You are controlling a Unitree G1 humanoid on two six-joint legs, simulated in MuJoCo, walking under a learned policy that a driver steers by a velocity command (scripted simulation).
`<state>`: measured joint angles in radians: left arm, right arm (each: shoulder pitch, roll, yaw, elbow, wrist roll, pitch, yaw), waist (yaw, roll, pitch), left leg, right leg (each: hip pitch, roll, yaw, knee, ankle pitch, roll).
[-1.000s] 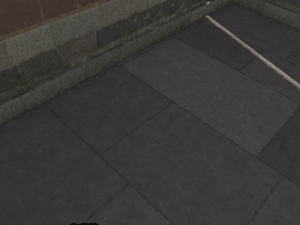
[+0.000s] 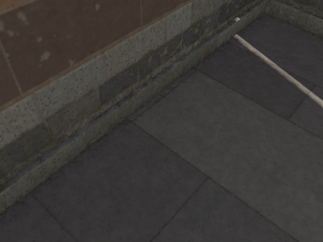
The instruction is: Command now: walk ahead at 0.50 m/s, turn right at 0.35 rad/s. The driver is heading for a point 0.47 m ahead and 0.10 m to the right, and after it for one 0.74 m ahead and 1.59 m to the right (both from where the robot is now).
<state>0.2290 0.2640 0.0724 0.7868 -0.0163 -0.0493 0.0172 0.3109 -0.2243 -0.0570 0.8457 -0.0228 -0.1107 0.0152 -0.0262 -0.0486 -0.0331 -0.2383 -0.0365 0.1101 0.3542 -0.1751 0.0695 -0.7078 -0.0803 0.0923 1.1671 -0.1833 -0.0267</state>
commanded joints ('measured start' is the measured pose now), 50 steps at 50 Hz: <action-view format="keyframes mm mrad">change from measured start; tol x32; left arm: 1 20 21 10 -52 8 3 -1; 50 38 57 24 -188 -7 24 -12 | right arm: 1 -37 -126 -29 -50 -5 -18 -12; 50 -78 -120 -37 -148 13 -19 -9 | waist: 1 38 95 5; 13 -58 122 91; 20 150 -135 -369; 40 -43 -76 -96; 42 -18 454 -317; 50 14 152 29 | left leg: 1 53 289 -154 -188 302 132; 11 318 332 -3 -145 366 75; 17 267 299 109 344 999 8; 18 21 255 107 617 720 -35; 19 -456 58 51 978 -315 -87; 20 -597 7 -190 1130 -412 -88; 39 -90 21 -159 101 104 -43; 42 576 469 -884 -19 -171 222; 50 92 292 -294 -165 96 119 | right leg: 1 -74 -24 66 -58 126 7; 12 -113 8 -112 -484 137 -32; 17 406 167 -233 -633 30 -147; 20 1164 -273 739 -820 83 -467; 29 411 -16 154 -926 394 -266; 37 539 -40 310 -784 130 -185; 40 491 29 290 -549 209 -123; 43 -99 115 124 162 -370 -13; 50 -15 -17 25 27 -100 9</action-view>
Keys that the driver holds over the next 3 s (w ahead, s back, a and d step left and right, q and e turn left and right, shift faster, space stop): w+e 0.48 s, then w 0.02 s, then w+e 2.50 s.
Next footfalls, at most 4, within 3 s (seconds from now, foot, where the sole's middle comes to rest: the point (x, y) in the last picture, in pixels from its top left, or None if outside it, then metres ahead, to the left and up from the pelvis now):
0.36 right None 0.31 -0.16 -0.78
0.80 left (173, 212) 0.64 -0.06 -0.78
1.34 right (257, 202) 0.68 -0.44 -0.78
1.84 left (264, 143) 1.01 -0.56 -0.78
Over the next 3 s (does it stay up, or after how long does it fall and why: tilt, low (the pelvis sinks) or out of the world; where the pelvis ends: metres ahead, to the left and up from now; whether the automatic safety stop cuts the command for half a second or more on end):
stays up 0.95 -1.09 -0.01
